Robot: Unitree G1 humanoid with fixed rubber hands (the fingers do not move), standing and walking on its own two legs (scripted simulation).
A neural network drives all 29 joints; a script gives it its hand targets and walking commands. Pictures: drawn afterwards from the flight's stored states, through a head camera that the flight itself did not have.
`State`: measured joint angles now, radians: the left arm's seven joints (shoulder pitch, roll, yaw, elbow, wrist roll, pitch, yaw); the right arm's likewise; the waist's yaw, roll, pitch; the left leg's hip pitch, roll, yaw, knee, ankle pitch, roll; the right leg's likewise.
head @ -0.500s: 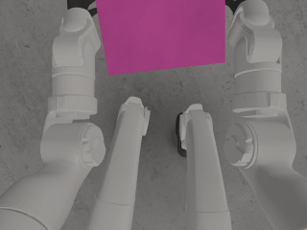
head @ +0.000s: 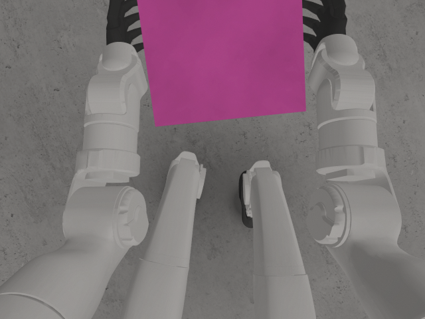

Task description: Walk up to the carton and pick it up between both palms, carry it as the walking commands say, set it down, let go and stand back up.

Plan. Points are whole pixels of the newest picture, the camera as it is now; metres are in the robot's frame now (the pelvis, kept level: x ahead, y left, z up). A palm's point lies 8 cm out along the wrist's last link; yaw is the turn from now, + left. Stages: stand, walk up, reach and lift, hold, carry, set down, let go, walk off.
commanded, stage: reach and lift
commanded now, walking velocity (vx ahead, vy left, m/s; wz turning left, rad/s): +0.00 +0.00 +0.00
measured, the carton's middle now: (223, 51) +0.51 +0.04 -0.13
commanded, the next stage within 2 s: none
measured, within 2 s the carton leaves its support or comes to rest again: neither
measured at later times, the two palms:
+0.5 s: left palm (101, 40) +0.45 +0.19 +0.01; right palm (357, 31) +0.49 -0.11 +0.02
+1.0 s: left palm out of the picture +0.44 +0.18 +0.14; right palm out of the picture +0.47 -0.11 +0.14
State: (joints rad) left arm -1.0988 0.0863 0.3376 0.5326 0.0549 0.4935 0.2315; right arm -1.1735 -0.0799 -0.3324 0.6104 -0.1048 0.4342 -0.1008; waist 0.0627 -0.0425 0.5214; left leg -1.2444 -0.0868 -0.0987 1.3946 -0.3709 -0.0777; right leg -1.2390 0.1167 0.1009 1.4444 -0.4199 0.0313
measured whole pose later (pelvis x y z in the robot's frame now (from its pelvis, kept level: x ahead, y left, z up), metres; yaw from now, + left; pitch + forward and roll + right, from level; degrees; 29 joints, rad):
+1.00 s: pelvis +0.09 +0.00 +0.13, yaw -1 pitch +13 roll +1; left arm -0.59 -0.15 0.48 0.69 0.31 0.44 0.16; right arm -0.65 0.12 -0.46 0.77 -0.34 0.44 -0.05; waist 0.08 -0.03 -0.16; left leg -0.72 -0.06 -0.10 0.76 -0.26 -0.04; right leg -0.72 0.07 0.14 0.81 -0.31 0.01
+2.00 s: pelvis +0.11 +0.01 +0.17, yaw +0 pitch -6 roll +0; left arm -0.38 -0.17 0.28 0.39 0.25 0.74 0.19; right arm -0.45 0.14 -0.28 0.46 -0.30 0.71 -0.08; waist 0.02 0.00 0.02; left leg -0.17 -0.04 -0.11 0.45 -0.18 -0.02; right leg -0.15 0.05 0.12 0.47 -0.22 0.00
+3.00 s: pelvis +0.13 +0.02 +0.18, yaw -1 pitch -5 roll +0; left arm -0.29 -0.16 0.22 0.38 0.24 0.74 0.17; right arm -0.30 0.16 -0.26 0.37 -0.29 0.73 -0.05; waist -0.01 -0.02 -0.08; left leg -0.13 -0.04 -0.09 0.40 -0.18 0.00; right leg -0.11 0.04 0.14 0.40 -0.21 0.02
